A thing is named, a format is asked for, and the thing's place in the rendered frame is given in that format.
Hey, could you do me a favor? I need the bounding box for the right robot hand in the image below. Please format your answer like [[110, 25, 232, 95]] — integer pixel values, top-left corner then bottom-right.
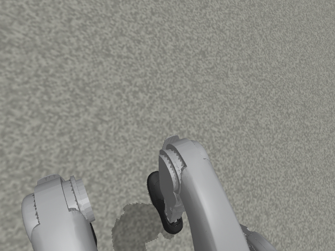
[[240, 224, 277, 251]]

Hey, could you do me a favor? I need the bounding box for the right robot foot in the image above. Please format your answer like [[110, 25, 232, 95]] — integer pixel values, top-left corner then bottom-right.
[[147, 171, 183, 234]]

